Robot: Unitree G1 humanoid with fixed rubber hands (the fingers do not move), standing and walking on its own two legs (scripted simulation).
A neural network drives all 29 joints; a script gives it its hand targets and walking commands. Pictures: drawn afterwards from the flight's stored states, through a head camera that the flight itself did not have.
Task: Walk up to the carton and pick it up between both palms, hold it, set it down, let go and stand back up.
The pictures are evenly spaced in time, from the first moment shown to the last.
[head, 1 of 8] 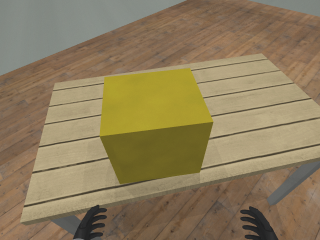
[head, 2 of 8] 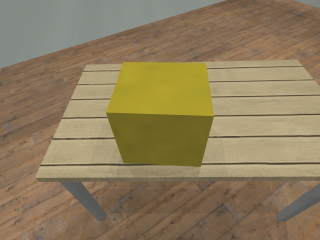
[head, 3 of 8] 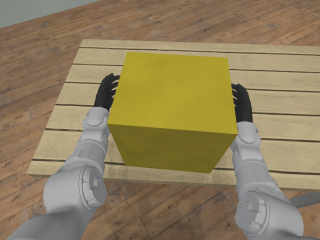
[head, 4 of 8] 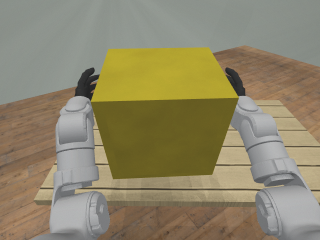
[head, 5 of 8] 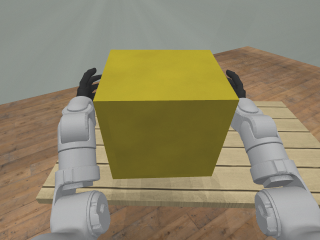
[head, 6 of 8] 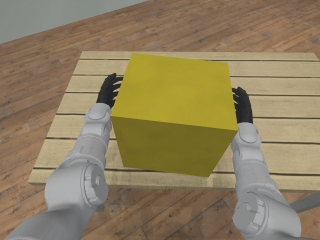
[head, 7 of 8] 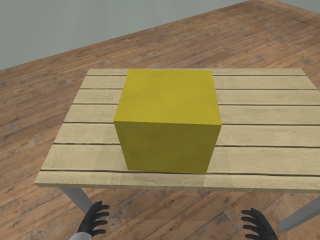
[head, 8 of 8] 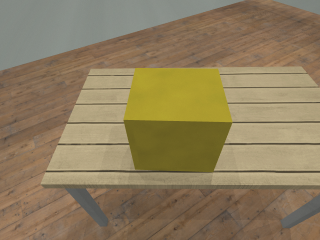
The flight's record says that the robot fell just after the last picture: no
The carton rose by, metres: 0.22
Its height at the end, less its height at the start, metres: +0.00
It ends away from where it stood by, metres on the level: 0.01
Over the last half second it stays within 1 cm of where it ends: yes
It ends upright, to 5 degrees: yes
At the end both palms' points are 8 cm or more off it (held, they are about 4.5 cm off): yes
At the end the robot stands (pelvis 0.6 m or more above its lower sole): yes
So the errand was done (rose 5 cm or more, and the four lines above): yes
